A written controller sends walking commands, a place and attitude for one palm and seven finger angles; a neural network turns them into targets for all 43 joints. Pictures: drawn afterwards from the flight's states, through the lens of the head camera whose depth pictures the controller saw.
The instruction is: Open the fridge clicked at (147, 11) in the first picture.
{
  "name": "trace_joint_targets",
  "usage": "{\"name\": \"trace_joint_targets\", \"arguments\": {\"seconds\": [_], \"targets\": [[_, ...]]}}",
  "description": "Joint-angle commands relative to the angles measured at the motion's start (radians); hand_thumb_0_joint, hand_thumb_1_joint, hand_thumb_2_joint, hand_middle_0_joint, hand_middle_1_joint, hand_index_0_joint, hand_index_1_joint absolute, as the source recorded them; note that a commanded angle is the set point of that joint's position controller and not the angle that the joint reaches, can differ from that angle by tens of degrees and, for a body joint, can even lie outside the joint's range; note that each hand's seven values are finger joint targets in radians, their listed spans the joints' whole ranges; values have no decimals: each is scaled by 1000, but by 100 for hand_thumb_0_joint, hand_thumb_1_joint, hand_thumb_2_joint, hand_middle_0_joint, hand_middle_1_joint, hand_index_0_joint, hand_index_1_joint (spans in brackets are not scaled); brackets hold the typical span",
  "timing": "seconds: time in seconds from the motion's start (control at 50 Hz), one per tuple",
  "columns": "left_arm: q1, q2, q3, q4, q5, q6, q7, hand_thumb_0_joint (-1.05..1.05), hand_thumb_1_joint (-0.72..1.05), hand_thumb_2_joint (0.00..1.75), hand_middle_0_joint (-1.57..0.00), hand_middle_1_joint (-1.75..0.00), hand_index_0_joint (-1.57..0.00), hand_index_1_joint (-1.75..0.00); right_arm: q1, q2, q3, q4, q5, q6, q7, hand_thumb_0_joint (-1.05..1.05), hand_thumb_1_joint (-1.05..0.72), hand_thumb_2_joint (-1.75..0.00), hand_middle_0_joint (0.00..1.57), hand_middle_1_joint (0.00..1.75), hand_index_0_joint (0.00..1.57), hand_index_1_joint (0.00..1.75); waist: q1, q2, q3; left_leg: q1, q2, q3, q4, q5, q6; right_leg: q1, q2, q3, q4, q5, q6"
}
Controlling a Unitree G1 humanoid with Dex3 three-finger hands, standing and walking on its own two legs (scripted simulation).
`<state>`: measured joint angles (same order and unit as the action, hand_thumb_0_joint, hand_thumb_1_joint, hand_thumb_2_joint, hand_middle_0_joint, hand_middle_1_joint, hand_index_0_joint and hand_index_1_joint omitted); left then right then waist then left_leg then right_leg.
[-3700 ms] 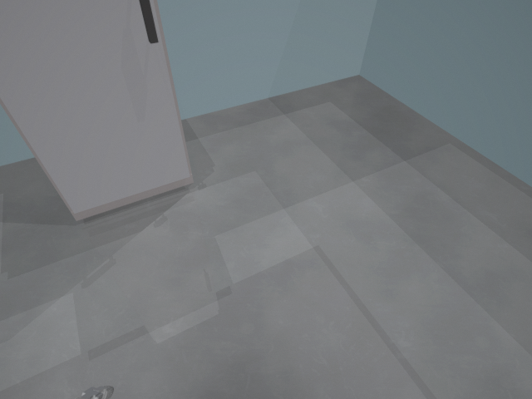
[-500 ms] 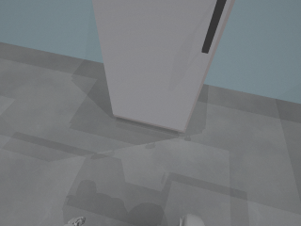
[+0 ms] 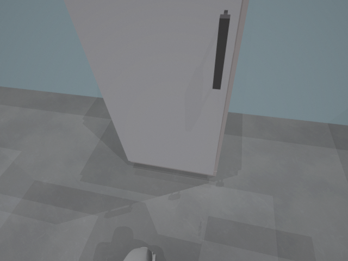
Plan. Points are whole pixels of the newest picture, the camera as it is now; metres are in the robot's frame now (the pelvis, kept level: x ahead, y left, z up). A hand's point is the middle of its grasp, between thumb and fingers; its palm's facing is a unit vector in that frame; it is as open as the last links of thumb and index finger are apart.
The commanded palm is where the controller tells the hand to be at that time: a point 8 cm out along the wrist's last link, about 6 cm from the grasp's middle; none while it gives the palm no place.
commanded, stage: take the last steps up to it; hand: right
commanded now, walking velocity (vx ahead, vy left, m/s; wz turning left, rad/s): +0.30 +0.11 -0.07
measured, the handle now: (220, 52) +0.69 -0.10 +0.13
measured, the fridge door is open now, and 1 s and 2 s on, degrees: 0 0 0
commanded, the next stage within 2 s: come to a stop and stand still in 0.38 s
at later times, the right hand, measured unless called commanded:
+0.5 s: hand (226, 239) +0.23 -0.12 -0.18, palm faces +0.08 +0.98 -0.20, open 7.1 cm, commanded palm none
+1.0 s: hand (225, 255) +0.19 -0.11 -0.19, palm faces +0.08 +0.95 -0.30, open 7.3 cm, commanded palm none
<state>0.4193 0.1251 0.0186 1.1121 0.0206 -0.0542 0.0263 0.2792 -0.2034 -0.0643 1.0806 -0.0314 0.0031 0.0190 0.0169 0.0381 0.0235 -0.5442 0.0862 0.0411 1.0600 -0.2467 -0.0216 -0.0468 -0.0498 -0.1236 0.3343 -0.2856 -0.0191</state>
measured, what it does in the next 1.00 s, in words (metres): walks ahead: left foot, then right foot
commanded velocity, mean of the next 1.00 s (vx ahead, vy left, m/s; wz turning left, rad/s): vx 0.03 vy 0.03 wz -0.04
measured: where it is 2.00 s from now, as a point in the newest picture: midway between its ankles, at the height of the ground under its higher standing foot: outside the picture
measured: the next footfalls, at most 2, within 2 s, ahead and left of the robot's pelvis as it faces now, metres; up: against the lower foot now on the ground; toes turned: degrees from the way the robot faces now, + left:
left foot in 0.24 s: +0.22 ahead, +0.17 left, +0.00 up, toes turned +8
right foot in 0.58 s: +0.28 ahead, -0.05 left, +0.00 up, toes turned -12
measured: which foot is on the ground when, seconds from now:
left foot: up 0.00-0.22, down 0.24-0.68, up 0.70-0.98, down 1.00-1.00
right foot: down 0.00-0.24, up 0.26-0.56, down 0.58-1.00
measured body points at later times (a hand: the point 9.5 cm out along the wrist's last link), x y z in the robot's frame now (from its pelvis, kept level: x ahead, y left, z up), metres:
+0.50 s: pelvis +0.17 +0.07 -0.01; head +0.17 +0.06 +0.44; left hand +0.21 +0.30 -0.17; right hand +0.22 -0.17 -0.17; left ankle +0.18 +0.17 -0.75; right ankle +0.19 -0.04 -0.71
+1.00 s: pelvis +0.18 +0.10 -0.02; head +0.20 +0.12 +0.43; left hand +0.27 +0.33 -0.18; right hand +0.18 -0.16 -0.16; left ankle +0.19 +0.22 -0.75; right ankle +0.25 -0.04 -0.75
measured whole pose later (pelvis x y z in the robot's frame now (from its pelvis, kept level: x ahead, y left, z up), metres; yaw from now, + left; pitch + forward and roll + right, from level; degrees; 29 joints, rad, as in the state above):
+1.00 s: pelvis +0.18 +0.10 -0.02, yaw -1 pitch -2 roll -1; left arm 0.11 0.18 0.07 1.03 0.01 0.04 0.02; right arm 0.27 -0.19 -0.05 1.03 -0.03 0.02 -0.04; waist -0.02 -0.02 0.08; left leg -0.27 0.07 0.05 0.60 -0.32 -0.02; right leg -0.34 -0.10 -0.17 0.57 -0.19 0.01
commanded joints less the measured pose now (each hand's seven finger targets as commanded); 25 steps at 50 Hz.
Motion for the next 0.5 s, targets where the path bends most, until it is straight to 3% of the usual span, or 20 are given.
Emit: {"name": "trace_joint_targets", "arguments": {"seconds": [0.0,0.08,0.12,0.14,0.16,0.18,0.2,0.22,0.24,0.26,0.28,0.3,0.32,0.36,0.4,0.46,0.48], "targets": [[109,137,30,-5,3,-19,15,0,90,90,-20,-30,-20,-30,-116,-1,5,-80,5,-17,10,0,-90,-90,20,30,20,30,23,-178,107,-151,28,34,-94,44,-14,53,-226,141,-131,438,-103],[143,140,39,20,12,-11,11,0,90,90,-20,-30,-20,-30,-222,7,13,-108,12,-27,12,0,-90,-90,20,30,20,30,59,-205,126,-69,9,79,-320,18,4,43,-232,127,-105,445,-108],[130,151,44,22,14,-8,10,0,90,90,-20,-30,-20,-30,-217,3,10,-106,14,-34,10,0,-90,-90,20,30,20,30,50,-215,114,21,-10,90,-402,6,22,19,-245,126,-72,466,-104],[114,159,48,23,12,-7,10,0,90,90,-20,-30,-20,-30,-179,-3,7,-94,14,-39,9,0,-90,-90,20,30,20,30,27,-218,85,103,-31,101,-447,3,35,12,-244,116,-24,530,-98],[99,163,50,21,7,-5,10,0,90,90,-20,-30,-20,-30,-94,-16,0,-66,13,-46,6,0,-90,-90,20,30,20,30,-12,-199,38,228,-55,114,-504,41,45,-6,-226,93,65,585,-82],[91,156,50,23,2,-5,5,0,90,90,-20,-30,-20,-30,29,-51,-9,-24,10,-55,1,0,-90,-90,20,30,20,30,-67,-142,-28,415,-65,117,-565,105,53,-69,-188,66,209,576,-52],[97,126,46,14,-9,-7,-4,0,90,90,-20,-30,-20,-30,171,-119,-29,16,3,-68,-10,0,-90,-90,20,30,20,30,-128,-20,-131,678,66,-27,-577,113,97,-260,-138,28,431,393,-17],[137,50,31,-15,-19,-8,-5,0,90,90,-20,-30,-20,-30,286,-219,-54,40,4,-71,-24,0,-90,-90,20,30,20,30,-144,261,-265,870,342,-387,-664,204,190,-474,19,-5,757,-270,23],[71,81,32,-35,-20,1,-1,0,90,90,-20,-30,-20,-30,290,-235,-49,47,21,-66,-28,0,-90,-90,20,30,20,30,-145,186,-245,781,375,-439,-738,234,226,-509,8,110,922,-334,-5],[65,64,42,-26,-19,4,-3,0,90,90,-20,-30,-20,-30,182,-196,-41,30,19,-60,-31,0,-90,-90,20,30,20,30,-98,112,-146,642,349,-359,-770,85,230,-520,-37,117,981,-259,-12],[22,50,45,-35,-12,12,-9,0,90,90,-20,-30,-20,-30,97,-145,-32,8,20,-60,-35,0,-90,-90,20,30,20,30,-77,100,-72,505,322,-328,-806,4,200,-513,-68,112,989,-191,-10],[-2,47,43,-37,-4,19,-13,0,90,90,-20,-30,-20,-30,30,-103,-17,-12,17,-61,-39,0,-90,-90,20,30,20,30,-48,78,8,383,288,-251,-822,-8,183,-509,-100,123,963,-134,-4],[2,38,41,-36,2,29,-14,0,90,90,-20,-30,-20,-30,-8,-60,-1,-22,14,-64,-42,0,-90,-90,20,30,20,30,-17,68,42,291,260,-159,-840,24,167,-470,-110,115,915,-102,3],[24,11,37,-31,4,45,-15,0,90,90,-20,-30,-20,-30,-27,-20,16,-26,7,-70,-46,0,-90,-90,20,30,20,30,21,55,59,208,218,-52,-851,130,158,-403,-99,87,798,-84,20],[21,-6,35,-43,5,53,-20,0,90,90,-20,-30,-20,-30,-24,-15,13,-38,2,-72,-51,0,-90,-90,20,30,20,30,36,64,52,172,208,-7,-845,186,168,-351,-97,59,660,-79,33],[-51,8,28,-76,2,46,-26,0,90,90,-20,-30,-20,-30,-18,-44,13,-40,6,-63,-47,0,-90,-90,20,30,20,30,14,80,48,208,193,-13,-831,124,182,-308,-72,26,470,-57,38],[-55,6,25,-77,2,40,-26,0,90,90,-20,-30,-20,-30,-16,-48,14,-38,7,-62,-48,0,-90,-90,20,30,20,30,12,57,36,235,189,-11,-799,180,177,-278,-61,23,396,-26,43]]}}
